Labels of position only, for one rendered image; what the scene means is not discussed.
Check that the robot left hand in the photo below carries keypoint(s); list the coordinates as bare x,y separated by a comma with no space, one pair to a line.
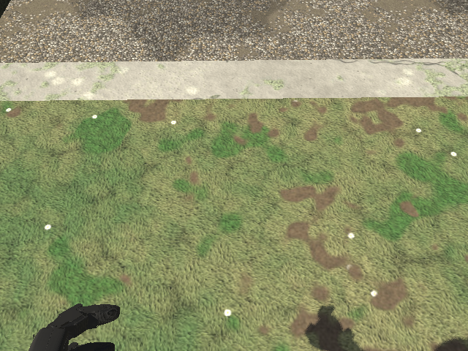
70,324

